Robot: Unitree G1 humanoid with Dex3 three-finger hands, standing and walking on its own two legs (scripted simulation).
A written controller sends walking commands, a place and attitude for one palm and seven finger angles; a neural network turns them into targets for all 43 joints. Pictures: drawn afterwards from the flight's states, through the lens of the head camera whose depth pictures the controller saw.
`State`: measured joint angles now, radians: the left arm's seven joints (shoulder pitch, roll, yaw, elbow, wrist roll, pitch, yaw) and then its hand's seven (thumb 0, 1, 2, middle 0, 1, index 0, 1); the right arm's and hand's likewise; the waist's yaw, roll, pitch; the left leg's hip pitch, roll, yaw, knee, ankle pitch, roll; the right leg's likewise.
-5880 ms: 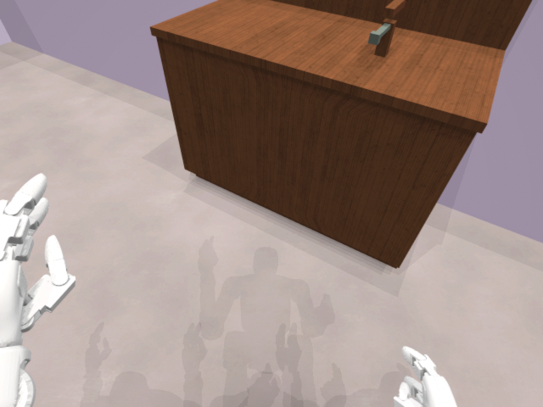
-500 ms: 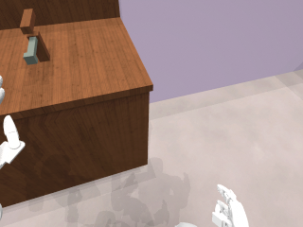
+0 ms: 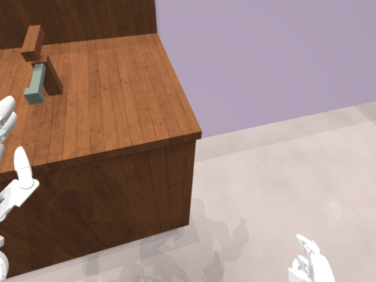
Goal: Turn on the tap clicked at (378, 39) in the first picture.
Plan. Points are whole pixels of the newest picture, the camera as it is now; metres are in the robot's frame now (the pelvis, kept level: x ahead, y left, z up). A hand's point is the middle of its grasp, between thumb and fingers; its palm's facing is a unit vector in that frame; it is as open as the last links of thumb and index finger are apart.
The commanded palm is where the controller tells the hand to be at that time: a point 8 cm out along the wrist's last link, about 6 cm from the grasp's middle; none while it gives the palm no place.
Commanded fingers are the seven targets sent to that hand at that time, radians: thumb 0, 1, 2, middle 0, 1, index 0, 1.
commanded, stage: come to a stop and stand still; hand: left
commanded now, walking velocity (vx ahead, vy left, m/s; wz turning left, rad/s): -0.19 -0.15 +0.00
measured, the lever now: (34, 95) +0.45 +0.38 +0.14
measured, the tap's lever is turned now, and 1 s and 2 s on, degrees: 0 0 0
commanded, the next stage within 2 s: look again from close up in 1.14 s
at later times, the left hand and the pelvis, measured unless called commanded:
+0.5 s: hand (62, 176) +0.23 +0.21 +0.18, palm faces +0.39 -0.80 -0.45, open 7.4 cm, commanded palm +0.17 +0.26 +0.19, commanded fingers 0.00 0.90 0.90 -0.20 -0.30 -0.20 -0.30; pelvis +0.02 -0.03 +0.01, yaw +1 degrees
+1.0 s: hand (37, 206) +0.19 +0.23 +0.17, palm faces +0.41 -0.83 -0.37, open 7.4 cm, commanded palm +0.14 +0.27 +0.19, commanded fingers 0.00 0.90 0.90 -0.20 -0.30 -0.20 -0.30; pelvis -0.02 -0.01 +0.01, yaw +0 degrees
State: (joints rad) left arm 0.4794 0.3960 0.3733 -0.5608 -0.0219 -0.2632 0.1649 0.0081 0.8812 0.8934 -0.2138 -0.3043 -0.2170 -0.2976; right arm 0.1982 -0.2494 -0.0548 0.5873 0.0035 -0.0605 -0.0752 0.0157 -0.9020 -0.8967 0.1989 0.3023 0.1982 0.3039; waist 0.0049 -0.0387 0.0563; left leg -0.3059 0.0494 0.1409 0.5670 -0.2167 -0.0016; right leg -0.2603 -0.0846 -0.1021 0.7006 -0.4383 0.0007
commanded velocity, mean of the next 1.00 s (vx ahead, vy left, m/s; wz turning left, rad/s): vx -0.04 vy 0.01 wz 0.00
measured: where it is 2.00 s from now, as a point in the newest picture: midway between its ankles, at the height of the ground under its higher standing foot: outside the picture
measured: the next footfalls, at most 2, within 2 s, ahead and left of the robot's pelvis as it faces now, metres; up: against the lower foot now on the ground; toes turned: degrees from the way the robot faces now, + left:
right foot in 0.24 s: +0.09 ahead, -0.11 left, +0.00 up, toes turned -3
left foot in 0.58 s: +0.03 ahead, +0.10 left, +0.00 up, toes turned +3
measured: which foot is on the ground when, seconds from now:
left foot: down 0.00-0.28, up 0.30-0.56, down 0.58-1.00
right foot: up 0.00-0.22, down 0.24-1.00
